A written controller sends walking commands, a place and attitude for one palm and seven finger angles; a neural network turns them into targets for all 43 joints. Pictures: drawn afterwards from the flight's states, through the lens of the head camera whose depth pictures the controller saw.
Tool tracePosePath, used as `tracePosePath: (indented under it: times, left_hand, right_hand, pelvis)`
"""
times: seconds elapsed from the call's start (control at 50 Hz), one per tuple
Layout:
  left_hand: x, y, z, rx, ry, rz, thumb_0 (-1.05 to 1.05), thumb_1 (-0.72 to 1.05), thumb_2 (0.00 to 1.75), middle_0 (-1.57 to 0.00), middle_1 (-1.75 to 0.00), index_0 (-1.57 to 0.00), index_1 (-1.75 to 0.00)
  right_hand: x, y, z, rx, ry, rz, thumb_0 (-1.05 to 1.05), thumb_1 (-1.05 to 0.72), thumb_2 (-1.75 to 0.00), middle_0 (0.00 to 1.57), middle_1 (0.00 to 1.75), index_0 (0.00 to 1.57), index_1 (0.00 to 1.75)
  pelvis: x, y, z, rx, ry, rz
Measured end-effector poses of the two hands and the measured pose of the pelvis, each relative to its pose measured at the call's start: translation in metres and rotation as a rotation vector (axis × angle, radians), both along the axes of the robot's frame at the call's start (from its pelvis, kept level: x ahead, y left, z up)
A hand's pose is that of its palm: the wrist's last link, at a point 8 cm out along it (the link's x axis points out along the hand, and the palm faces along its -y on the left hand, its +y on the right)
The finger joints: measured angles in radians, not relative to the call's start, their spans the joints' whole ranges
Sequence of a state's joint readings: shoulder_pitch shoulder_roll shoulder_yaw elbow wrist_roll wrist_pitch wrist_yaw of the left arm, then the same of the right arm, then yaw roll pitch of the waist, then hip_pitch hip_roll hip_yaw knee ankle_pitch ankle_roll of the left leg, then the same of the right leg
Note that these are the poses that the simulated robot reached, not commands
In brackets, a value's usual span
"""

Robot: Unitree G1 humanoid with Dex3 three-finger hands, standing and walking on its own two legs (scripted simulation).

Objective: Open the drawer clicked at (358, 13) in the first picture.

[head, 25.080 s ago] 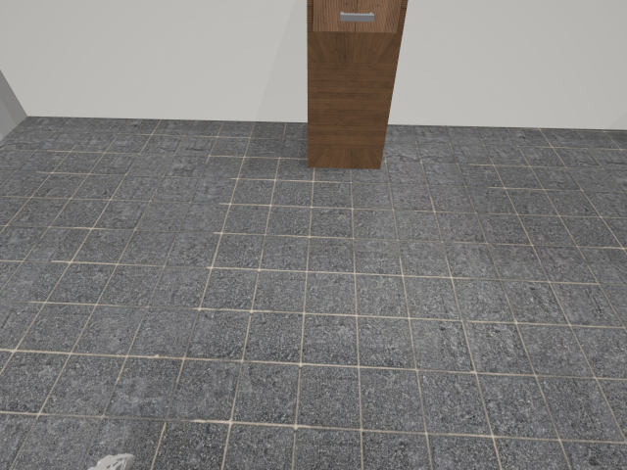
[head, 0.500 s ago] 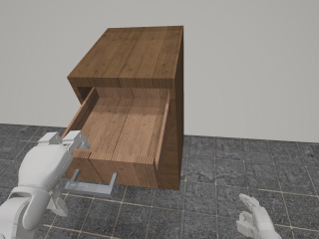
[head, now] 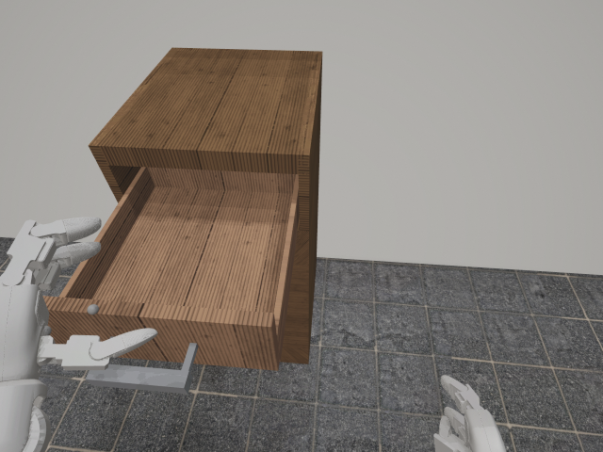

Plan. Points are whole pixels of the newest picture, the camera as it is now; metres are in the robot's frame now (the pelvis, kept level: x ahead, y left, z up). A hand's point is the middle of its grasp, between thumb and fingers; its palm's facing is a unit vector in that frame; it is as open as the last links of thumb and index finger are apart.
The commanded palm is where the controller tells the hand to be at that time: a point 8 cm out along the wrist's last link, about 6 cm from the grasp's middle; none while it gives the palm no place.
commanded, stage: draw the hand back to the body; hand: left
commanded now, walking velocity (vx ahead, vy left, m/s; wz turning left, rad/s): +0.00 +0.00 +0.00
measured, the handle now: (146, 362) +0.22 +0.25 -0.01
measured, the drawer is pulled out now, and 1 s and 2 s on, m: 0.30 0.30 0.30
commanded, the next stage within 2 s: step back with the hand held close in 0.62 s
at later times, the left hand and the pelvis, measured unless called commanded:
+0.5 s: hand (77, 330) +0.18 +0.24 +0.16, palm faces +0.42 -0.82 -0.39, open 8.0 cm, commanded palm +0.12 +0.28 +0.18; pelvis -0.01 +0.00 +0.00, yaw +0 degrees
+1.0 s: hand (77, 346) +0.17 +0.24 +0.15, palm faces +0.27 -0.82 -0.50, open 7.4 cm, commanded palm +0.10 +0.29 +0.18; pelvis -0.04 +0.02 +0.00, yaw -2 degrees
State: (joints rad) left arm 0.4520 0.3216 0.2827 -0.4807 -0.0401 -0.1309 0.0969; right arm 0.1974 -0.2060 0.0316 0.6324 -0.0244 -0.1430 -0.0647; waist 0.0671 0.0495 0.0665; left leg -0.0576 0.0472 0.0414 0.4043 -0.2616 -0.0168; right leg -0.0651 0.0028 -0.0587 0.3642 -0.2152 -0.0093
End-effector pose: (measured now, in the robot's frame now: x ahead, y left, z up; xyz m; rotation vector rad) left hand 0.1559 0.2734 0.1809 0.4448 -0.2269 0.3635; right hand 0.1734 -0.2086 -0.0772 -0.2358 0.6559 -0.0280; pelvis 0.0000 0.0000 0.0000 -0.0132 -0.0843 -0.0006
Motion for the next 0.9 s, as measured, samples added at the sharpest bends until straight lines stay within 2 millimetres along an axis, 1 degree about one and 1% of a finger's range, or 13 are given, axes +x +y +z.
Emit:
tracePosePath:
  times: [0.08,0.16,0.36,0.54,0.64,0.78,0.9]
  left_hand:
    - [0.001,0.001,-0.002,0.003,0.036,0.000,-0.01,0.01,0.51,-0.27,-0.87,-0.27,-0.88]
    - [-0.001,-0.001,-0.005,0.006,0.069,-0.004,-0.01,0.15,0.57,-0.26,-0.78,-0.26,-0.79]
    - [-0.015,0.009,-0.001,0.016,0.063,0.060,0.00,0.49,0.72,-0.24,-0.56,-0.24,-0.57]
    - [-0.023,0.005,-0.007,-0.017,0.066,0.066,0.01,0.77,0.84,-0.21,-0.38,-0.22,-0.38]
    - [-0.028,0.005,-0.006,-0.011,0.060,0.064,0.01,0.85,0.88,-0.21,-0.33,-0.22,-0.34]
    - [-0.033,0.005,-0.001,0.014,0.047,0.060,0.01,0.88,0.89,-0.21,-0.31,-0.21,-0.31]
    - [-0.026,0.008,-0.007,0.055,0.096,0.006,0.01,0.89,0.89,-0.20,-0.30,-0.21,-0.31]
  right_hand:
    - [0.002,-0.004,-0.003,0.003,0.011,-0.015,0.02,-0.90,-0.90,0.20,0.30,0.20,0.30]
    - [0.006,-0.005,-0.004,0.008,0.008,-0.026,0.02,-0.90,-0.90,0.20,0.30,0.20,0.30]
    - [0.015,0.000,0.001,0.025,-0.023,-0.015,0.02,-0.90,-0.90,0.20,0.30,0.20,0.30]
    - [0.009,0.002,0.002,0.029,-0.031,-0.001,0.02,-0.90,-0.90,0.20,0.30,0.20,0.30]
    - [0.001,-0.001,0.002,0.024,-0.027,-0.006,0.02,-0.90,-0.90,0.20,0.30,0.20,0.30]
    - [-0.010,-0.005,0.000,0.025,-0.015,-0.021,0.02,-0.90,-0.90,0.20,0.30,0.20,0.30]
    - [-0.023,-0.015,0.000,-0.001,0.023,-0.080,0.02,-0.90,-0.90,0.20,0.30,0.21,0.30]
  pelvis:
    - [0.003,0.002,0.000,0.001,0.010,-0.003]
    - [0.004,0.003,0.000,0.002,0.016,-0.004]
    - [0.002,0.001,0.000,0.001,0.010,0.002]
    - [-0.007,-0.002,0.001,0.002,-0.001,0.006]
    - [-0.011,-0.003,0.001,0.001,-0.008,0.005]
    - [-0.017,-0.003,0.000,-0.003,0.007,0.003]
    - [-0.029,0.006,-0.001,-0.011,0.079,-0.013]
